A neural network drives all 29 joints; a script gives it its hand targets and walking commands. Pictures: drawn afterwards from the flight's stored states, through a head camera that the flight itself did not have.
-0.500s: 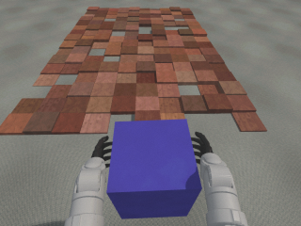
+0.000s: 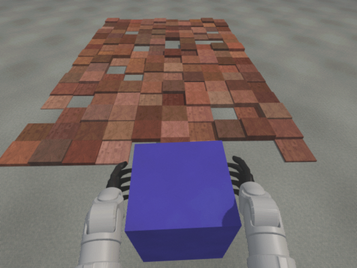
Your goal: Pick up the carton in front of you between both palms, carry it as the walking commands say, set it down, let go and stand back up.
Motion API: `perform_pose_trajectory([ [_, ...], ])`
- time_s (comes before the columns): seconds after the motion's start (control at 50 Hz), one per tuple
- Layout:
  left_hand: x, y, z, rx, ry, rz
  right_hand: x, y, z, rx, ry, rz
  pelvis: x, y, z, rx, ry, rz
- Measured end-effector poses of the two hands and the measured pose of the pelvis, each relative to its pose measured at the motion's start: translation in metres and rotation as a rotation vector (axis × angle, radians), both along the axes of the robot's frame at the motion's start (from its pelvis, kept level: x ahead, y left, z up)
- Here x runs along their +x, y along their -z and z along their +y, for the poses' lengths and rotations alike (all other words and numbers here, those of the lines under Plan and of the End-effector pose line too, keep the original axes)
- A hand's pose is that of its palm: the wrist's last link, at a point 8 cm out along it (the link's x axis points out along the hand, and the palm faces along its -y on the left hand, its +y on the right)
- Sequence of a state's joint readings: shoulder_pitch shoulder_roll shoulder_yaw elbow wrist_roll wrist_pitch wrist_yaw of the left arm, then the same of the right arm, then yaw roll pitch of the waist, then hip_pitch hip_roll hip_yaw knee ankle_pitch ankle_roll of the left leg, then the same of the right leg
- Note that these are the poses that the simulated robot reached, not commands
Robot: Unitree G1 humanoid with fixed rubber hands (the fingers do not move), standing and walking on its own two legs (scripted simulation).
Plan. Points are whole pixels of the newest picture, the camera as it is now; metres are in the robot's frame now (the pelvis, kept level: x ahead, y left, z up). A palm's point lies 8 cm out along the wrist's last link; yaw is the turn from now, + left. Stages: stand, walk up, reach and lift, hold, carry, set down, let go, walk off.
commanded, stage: hold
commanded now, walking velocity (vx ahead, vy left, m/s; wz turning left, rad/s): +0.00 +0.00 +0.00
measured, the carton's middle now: (180, 204) +0.29 +0.00 -0.02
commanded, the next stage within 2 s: carry in 0.80 s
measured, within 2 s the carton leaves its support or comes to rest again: neither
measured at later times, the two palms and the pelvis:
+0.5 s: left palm (115, 194) +0.28 +0.15 +0.05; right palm (246, 188) +0.28 -0.15 +0.05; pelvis -0.01 +0.00 +0.00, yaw +0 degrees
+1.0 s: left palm (120, 179) +0.30 +0.14 +0.06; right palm (250, 177) +0.30 -0.16 +0.07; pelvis +0.02 -0.01 -0.01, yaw -3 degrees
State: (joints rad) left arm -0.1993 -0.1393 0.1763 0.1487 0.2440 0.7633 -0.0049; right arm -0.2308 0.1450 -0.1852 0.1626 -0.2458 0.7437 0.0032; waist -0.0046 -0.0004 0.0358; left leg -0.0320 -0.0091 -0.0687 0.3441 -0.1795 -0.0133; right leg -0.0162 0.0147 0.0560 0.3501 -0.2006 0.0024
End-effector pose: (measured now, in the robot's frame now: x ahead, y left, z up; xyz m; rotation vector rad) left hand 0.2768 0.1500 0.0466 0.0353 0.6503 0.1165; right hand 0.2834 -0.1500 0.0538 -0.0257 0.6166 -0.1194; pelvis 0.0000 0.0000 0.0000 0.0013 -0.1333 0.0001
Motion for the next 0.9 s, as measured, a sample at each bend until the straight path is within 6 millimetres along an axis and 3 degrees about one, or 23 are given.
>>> perform_pose_trajectory([
  [0.36,-0.002,0.002,-0.002,-0.020,-0.001,0.016,-0.005,0.002,-0.002,0.017,0.022,0.016,-0.013,0.002,0.001,0.003,0.007,-0.013],
  [0.9,0.006,0.000,-0.003,-0.011,0.000,0.009,0.003,0.000,-0.003,0.007,0.017,0.010,0.001,0.004,-0.001,0.005,0.018,0.052],
])
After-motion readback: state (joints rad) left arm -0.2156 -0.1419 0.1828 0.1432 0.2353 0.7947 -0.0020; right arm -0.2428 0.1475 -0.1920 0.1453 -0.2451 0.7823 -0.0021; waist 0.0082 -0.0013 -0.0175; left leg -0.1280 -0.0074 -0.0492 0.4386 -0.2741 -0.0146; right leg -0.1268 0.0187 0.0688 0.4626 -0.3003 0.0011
